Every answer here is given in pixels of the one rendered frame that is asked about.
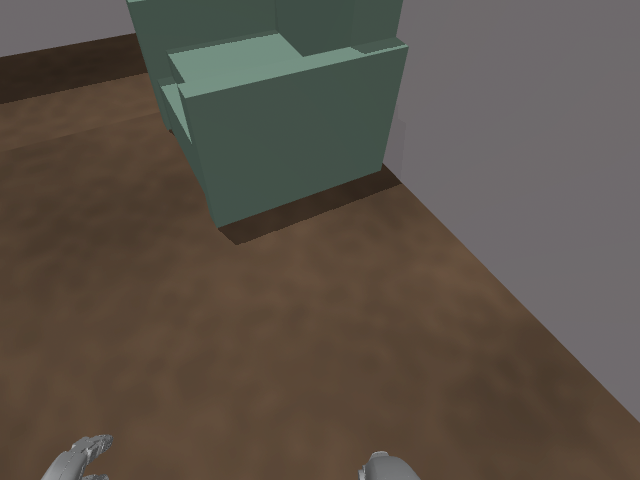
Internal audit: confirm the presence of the armchair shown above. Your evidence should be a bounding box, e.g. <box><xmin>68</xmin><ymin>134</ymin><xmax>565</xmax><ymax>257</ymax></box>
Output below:
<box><xmin>126</xmin><ymin>0</ymin><xmax>409</xmax><ymax>228</ymax></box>

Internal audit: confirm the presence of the left robot hand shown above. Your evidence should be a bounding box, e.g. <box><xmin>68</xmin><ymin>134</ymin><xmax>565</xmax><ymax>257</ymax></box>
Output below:
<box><xmin>41</xmin><ymin>434</ymin><xmax>113</xmax><ymax>480</ymax></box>

